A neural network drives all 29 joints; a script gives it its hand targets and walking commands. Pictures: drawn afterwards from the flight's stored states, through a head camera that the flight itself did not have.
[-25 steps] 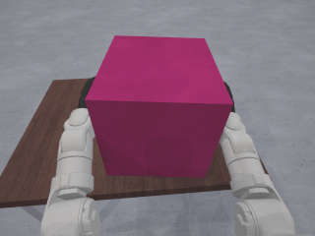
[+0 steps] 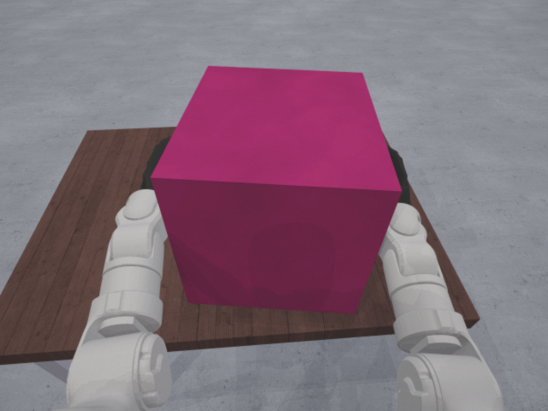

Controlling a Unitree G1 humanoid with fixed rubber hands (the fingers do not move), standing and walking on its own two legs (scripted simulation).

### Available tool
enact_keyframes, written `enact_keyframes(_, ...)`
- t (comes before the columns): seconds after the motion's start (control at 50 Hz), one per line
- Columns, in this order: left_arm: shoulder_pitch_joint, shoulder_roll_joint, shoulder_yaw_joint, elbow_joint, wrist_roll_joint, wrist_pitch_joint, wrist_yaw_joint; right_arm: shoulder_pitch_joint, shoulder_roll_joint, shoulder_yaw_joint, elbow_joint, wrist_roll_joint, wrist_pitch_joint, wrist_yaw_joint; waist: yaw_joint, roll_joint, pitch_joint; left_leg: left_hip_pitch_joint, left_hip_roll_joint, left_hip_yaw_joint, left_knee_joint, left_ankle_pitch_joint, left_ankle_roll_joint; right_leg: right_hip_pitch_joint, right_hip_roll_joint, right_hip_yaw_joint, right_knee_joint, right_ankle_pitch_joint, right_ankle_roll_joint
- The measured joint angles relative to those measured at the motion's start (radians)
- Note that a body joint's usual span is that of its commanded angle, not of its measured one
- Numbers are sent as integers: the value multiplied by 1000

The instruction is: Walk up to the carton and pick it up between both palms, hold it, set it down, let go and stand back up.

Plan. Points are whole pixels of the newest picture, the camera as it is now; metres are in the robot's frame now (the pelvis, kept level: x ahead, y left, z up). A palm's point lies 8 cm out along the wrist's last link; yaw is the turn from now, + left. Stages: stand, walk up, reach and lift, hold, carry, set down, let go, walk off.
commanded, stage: set down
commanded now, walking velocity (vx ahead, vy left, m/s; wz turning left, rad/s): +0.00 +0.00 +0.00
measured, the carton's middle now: (278, 184) +0.42 -0.03 +0.11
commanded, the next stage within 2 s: none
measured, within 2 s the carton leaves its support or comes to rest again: neither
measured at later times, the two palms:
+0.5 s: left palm (156, 191) +0.42 +0.16 +0.12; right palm (383, 211) +0.36 -0.18 +0.10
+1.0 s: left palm (161, 192) +0.44 +0.16 +0.10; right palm (378, 222) +0.36 -0.18 +0.07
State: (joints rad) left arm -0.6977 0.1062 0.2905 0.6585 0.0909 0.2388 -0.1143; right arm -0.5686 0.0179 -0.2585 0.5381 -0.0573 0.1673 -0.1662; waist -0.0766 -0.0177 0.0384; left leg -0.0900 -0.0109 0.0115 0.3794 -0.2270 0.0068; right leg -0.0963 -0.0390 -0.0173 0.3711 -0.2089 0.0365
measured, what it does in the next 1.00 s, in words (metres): stands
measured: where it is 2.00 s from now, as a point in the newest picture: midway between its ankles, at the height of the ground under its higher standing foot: outside the picture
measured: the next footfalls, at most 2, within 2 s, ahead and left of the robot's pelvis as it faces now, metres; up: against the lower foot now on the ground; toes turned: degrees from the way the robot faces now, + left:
none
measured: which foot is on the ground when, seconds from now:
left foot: down 0.00-1.00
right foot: down 0.00-1.00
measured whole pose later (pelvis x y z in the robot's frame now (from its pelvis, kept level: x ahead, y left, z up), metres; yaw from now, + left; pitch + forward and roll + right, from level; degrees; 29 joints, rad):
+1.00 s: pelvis +0.01 +0.01 +0.00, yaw +0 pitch -1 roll +0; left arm -0.80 0.15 0.29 0.91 0.09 0.12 -0.19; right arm -0.51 0.14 -0.40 0.54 -0.22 0.07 -0.17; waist -0.08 -0.02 0.06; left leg -0.12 -0.02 0.01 0.38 -0.24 0.02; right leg -0.11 -0.05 -0.02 0.36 -0.21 0.05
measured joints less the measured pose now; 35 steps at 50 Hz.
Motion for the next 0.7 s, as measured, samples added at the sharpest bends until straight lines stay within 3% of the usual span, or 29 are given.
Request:
enact_keyframes(0.36,-2,7,0,42,0,-39,-24,37,27,-16,0,-29,-44,-12,0,0,6,-1,-9,0,-3,-8,5,2,-9,0,-9,-1,11)
enact_keyframes(0.7,-68,25,0,180,0,-101,-51,55,77,-92,0,-103,-79,-8,-1,0,18,-6,-12,0,-3,-11,8,0,-12,0,-14,-4,13)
